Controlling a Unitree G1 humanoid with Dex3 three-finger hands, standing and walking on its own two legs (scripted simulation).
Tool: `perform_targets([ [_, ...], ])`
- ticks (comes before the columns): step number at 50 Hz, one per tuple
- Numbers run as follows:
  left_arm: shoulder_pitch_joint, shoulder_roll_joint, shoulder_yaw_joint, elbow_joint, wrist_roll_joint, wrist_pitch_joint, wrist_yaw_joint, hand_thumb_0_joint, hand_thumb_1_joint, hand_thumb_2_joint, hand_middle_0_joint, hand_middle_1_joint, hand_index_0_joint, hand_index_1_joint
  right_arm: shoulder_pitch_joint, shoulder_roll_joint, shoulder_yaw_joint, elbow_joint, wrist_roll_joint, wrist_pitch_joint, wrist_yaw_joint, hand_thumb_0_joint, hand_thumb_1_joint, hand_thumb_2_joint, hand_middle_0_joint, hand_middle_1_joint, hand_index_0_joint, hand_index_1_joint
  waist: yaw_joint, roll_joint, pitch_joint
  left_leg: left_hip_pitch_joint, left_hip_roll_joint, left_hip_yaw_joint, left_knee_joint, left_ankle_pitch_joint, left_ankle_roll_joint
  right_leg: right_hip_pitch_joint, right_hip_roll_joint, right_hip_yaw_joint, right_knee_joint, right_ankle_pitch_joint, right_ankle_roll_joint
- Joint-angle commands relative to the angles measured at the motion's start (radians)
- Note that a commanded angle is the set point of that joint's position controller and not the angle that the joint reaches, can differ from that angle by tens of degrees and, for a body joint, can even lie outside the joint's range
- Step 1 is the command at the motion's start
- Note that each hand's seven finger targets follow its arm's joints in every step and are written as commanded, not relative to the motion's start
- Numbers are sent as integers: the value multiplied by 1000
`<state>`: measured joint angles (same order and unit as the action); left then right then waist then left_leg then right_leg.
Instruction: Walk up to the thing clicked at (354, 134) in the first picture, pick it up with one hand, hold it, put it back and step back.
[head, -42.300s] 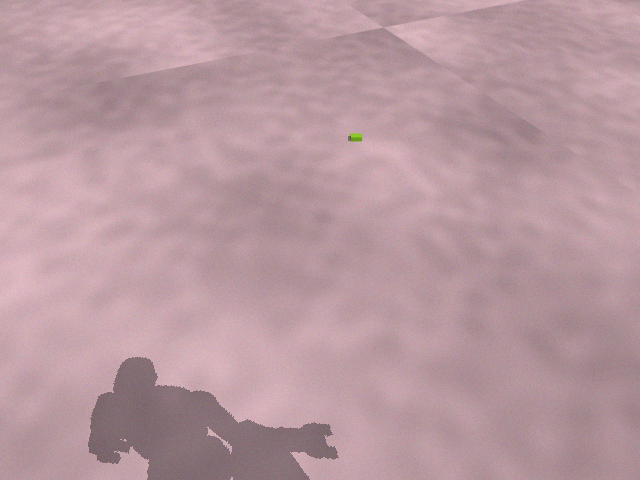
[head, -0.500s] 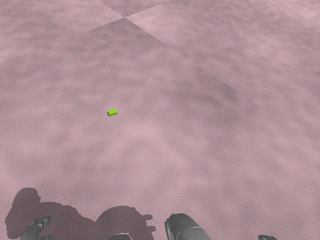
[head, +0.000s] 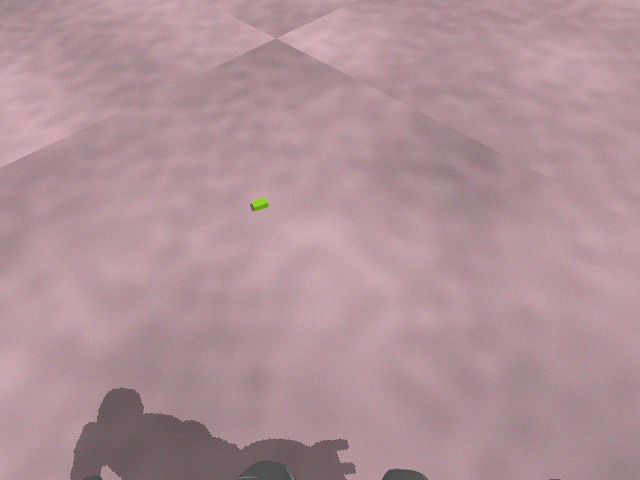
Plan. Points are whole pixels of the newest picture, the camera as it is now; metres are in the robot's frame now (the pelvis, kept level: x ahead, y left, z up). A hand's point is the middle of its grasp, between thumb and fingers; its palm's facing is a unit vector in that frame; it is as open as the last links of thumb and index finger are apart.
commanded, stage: step back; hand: left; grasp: from above
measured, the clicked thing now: (260, 204) +1.20 +0.31 -0.75
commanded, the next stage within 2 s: stand in 0.98 s
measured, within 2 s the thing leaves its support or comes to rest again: neither
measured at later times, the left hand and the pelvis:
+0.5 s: hand out of the picture +0.03 +0.26 -0.15, palm faces +0.05 -0.94 -0.35, open 7.4 cm; pelvis -0.01 +0.00 +0.00, yaw +2 degrees
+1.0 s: hand (128, 478) +0.14 +0.28 -0.14, palm faces +0.02 -0.94 -0.35, open 7.4 cm; pelvis +0.02 +0.02 +0.01, yaw +1 degrees
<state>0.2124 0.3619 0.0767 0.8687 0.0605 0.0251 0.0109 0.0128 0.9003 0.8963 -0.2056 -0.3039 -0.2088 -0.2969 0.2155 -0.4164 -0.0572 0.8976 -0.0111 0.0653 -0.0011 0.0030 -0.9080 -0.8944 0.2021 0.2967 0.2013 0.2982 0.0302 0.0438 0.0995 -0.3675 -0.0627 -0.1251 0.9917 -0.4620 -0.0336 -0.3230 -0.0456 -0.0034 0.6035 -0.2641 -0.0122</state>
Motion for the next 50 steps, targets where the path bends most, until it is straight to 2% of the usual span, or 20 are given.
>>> perform_targets([
  [1, -24, 290, 83, -72, 2, -18, 1, 0, 900, 900, -200, -300, -200, -300, -32, -151, -44, -63, -18, -65, -7, 0, -900, -900, 200, 300, 200, 300, 44, -310, -118, 1, 64, 103, -453, -105, 17, 204, -199, 249, -211, -351, -162],
  [3, 3, 266, 55, -64, -11, -4, -7, 0, 900, 900, -200, -300, -200, -300, 61, -144, -60, 4, -26, -83, -11, 0, -900, -900, 200, 300, 200, 300, 1, -192, -123, 253, 29, 107, -717, 106, 44, 57, -115, 143, -51, -274, -96],
  [5, 17, 138, 16, -78, -35, -3, -13, 0, 900, 900, -200, -300, -200, -300, 33, -242, -79, -5, -59, -94, -18, 0, -900, -900, 200, 300, 200, 300, 2, 151, -68, 380, 337, -416, -783, -192, 134, -380, 61, -16, 294, -308, 1],
  [6, -91, 233, 44, -69, -26, -7, -6, 0, 900, 900, -200, -300, -200, -300, -4, -316, -76, -23, -40, -96, -16, 0, -900, -900, 200, 300, 200, 300, -53, 90, 16, 74, 441, -499, -828, -453, 243, -279, -14, 99, 286, -280, 11],
  [7, -137, 279, 53, -69, -29, -12, -17, 0, 900, 900, -200, -300, -200, -300, -80, -302, -75, -29, -32, -100, -15, 0, -900, -900, 200, 300, 200, 300, -39, 90, 91, -99, 442, -452, -863, -478, 262, -149, -31, 106, 320, -244, 4],
  [9, -71, 226, 43, -37, -43, -21, -35, 0, 900, 900, -200, -300, -200, -300, -134, -203, -43, -29, -42, -114, -12, 0, -900, -900, 200, 300, 200, 300, 8, 91, 81, 1, 273, -165, -773, -161, 174, -107, -3, 96, 235, -116, -4],
  [10, -54, 216, 39, -28, -41, -25, -38, 0, 900, 900, -200, -300, -200, -300, -114, -189, -41, -31, -41, -120, -13, 0, -900, -900, 200, 300, 200, 300, -2, 127, 54, 66, 246, -119, -742, -85, 160, -119, -2, 56, 185, -98, -6],
  [13, -77, 217, 45, -8, -34, -29, -45, 0, 900, 900, -200, -300, -200, -300, -55, -221, -57, -14, -40, -111, -2, 0, -900, -900, 200, 300, 200, 300, -39, 159, 42, 4, 245, -112, -745, -196, 159, 1, 29, -2, 87, -146, 4],
  [16, 8, 202, 45, 35, -27, -47, -34, 0, 900, 900, -200, -300, -200, -300, -83, -197, -50, -27, -31, -90, 0, 0, -900, -900, 200, 300, 200, 300, 8, 118, -2, -27, 217, -43, -605, -150, 144, 174, 63, -32, -128, -55, -10],
  [17, 51, 207, 49, 54, -24, -55, -25, 0, 900, 900, -200, -300, -200, -300, -61, -157, -40, -22, -26, -86, -3, 0, -900, -900, 200, 300, 200, 300, 27, 44, -46, -27, 185, 0, -477, -55, 121, 258, 57, 18, -197, -38, -13],
  [19, 61, 320, 66, 52, -15, -76, -11, 0, 900, 900, -200, -300, -200, -300, -46, -87, -17, -44, -12, -86, -9, 0, -900, -900, 200, 300, 200, 300, 27, -214, -66, -189, 28, 88, -172, -94, 48, 262, -223, 509, -355, -256, -134],
  [20, -7, 349, 70, 28, -13, -76, -14, 0, 900, 900, -200, -300, -200, -300, -28, -148, -37, -22, -15, -84, -15, 0, -900, -900, 200, 300, 200, 300, 10, -189, -26, -92, 60, 58, -95, -144, 37, 91, -314, 580, -381, -384, -215],
  [21, -59, 331, 63, 8, -16, -71, -14, 0, 900, 900, -200, -300, -200, -300, 9, -168, -47, -4, -18, -89, -14, 0, -900, -900, 200, 300, 200, 300, -19, -176, 8, -39, 92, 50, -118, -113, 42, 12, -312, 540, -362, -365, -236],
  [25, -72, 260, 35, 17, -28, -81, -10, 0, 900, 900, -200, -300, -200, -300, 20, -117, -34, 29, -13, -106, -7, 0, -900, -900, 200, 300, 200, 300, -35, -173, -87, 68, 86, 105, -352, 21, 52, 85, -191, 272, -229, 59, -146],
  [28, -103, 208, 2, 13, -45, -74, -9, 0, 900, 900, -200, -300, -200, -300, 32, -131, -41, 49, -17, -112, -16, 0, -900, -900, 200, 300, 200, 300, -62, -119, -160, 269, 132, 26, -566, 359, 73, 25, -108, 131, -74, 341, -52],
  [30, -82, 170, -11, 22, -62, -65, -7, 0, 900, 900, -200, -300, -200, -300, -61, -187, -42, 32, -17, -116, -20, 0, -900, -900, 200, 300, 200, 300, -9, -13, -172, 225, 290, -143, -625, 456, 141, 38, -2, 50, -24, 142, 1],
  [31, -60, 189, -6, 50, -63, -60, -5, 0, 900, 900, -200, -300, -200, -300, -117, -199, -38, 32, -7, -111, -15, 0, -900, -900, 200, 300, 200, 300, 12, -9, -158, 144, 293, -100, -586, 379, 170, 124, 1, 42, -69, 3, -1],
  [35, -96, 218, -6, 71, -57, -73, 0, 0, 900, 900, -200, -300, -200, -300, -118, -148, -18, 63, -9, -105, -14, 0, -900, -900, 200, 300, 200, 300, -14, 25, -138, 149, 177, 30, -551, 538, 68, 188, -63, 96, -114, 313, -28],
  [39, -116, 214, -11, 93, -58, -69, 8, 0, 900, 900, -200, -300, -200, -300, -132, -147, -20, 92, -2, -101, -15, 0, -900, -900, 200, 300, 200, 300, -17, 15, -167, 221, 188, 39, -547, 667, 71, 202, -61, 72, -129, 362, -27],
  [50, -177, 172, -34, 148, -58, -57, 5, 0, 900, 900, -200, -300, -200, -300, -185, -138, -6, 126, 4, -105, -9, 0, -900, -900, 200, 300, 200, 300, -27, -27, -184, 281, 206, 22, -651, 657, 66, 256, -66, 66, -209, 357, -4],
])
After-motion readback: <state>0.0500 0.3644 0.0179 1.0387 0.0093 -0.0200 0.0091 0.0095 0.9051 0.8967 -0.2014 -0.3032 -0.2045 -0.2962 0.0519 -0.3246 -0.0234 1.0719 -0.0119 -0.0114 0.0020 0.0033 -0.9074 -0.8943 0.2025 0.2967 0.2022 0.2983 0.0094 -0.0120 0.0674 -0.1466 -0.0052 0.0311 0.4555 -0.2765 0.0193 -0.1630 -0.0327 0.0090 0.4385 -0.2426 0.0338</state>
